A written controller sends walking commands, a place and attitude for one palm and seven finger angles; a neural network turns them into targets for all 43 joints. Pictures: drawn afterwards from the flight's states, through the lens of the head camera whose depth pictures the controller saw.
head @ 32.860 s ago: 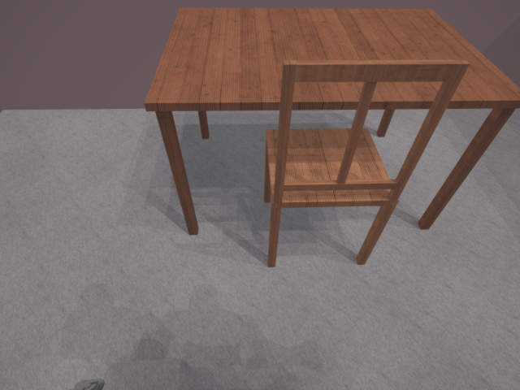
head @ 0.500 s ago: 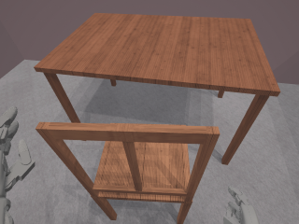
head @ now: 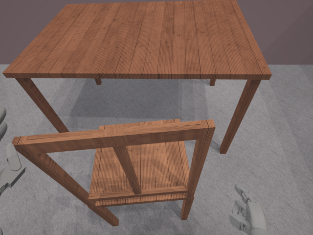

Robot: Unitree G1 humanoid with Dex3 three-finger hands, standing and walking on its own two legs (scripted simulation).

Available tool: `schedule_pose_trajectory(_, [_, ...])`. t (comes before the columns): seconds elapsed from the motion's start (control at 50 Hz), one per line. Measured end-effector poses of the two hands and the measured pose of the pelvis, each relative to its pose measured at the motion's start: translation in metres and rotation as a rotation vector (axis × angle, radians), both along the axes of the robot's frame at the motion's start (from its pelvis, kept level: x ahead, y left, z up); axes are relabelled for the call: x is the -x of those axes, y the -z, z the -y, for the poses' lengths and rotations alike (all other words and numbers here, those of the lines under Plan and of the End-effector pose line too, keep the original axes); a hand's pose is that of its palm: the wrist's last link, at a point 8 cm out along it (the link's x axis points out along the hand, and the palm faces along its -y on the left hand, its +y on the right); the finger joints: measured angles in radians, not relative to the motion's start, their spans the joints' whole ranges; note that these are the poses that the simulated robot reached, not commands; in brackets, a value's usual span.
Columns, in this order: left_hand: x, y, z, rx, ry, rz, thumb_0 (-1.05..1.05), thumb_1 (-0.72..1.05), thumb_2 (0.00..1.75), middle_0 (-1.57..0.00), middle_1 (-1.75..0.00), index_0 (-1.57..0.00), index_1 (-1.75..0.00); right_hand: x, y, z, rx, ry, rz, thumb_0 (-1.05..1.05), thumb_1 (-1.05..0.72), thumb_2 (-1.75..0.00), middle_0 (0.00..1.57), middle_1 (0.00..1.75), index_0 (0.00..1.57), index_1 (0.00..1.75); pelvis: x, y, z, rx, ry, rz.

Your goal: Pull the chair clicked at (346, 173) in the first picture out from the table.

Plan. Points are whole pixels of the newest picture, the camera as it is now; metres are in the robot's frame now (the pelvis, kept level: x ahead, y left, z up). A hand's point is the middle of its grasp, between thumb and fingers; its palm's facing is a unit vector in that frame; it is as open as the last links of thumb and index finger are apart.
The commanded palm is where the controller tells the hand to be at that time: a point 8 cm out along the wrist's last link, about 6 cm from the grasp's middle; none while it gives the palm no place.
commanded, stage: step back with the hand held close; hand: left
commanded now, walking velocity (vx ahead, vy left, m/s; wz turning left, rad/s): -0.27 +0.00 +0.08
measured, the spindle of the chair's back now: (130, 173) +0.29 +0.11 -0.06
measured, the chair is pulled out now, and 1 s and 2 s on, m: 0.29 0.29 0.29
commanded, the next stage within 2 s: stop stepping back and stand still in 1.90 s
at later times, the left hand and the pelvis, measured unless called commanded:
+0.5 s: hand (6, 201) +0.15 +0.25 +0.17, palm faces +0.52 -0.69 -0.50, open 7.4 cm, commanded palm +0.09 +0.28 +0.18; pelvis -0.04 -0.03 -0.01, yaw +2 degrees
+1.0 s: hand (5, 203) +0.15 +0.25 +0.17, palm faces +0.48 -0.72 -0.50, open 7.4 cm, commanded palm +0.07 +0.28 +0.18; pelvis -0.05 -0.02 -0.01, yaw +3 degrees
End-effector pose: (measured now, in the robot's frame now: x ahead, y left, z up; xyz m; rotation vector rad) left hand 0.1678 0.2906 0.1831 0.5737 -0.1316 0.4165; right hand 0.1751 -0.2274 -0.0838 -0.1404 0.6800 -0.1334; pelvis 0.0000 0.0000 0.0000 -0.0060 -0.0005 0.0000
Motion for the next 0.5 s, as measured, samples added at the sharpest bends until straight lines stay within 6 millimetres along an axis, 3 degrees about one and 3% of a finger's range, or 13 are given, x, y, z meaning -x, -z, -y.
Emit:
schedule_pose_trajectory(0.24, [0.031, -0.007, 0.007, -0.057, -0.073, 0.009, 0.01, 0.88, 0.9, -0.22, -0.3, -0.22, -0.31, 0.028, 0.024, 0.019, -0.004, 0.026, -0.098, 0.01, -0.9, -0.9, 0.2, 0.3, 0.2, 0.3, 0.016, 0.007, 0.016, -0.008, -0.027, -0.009])
schedule_pose_trajectory(0.5, [0.064, -0.005, 0.014, -0.043, -0.104, 0.061, 0.01, 0.88, 0.9, -0.22, -0.3, -0.22, -0.31, 0.043, 0.011, 0.031, 0.026, 0.002, -0.025, 0.01, -0.9, -0.9, 0.2, 0.3, 0.2, 0.3, 0.039, 0.01, 0.029, -0.022, -0.031, -0.009])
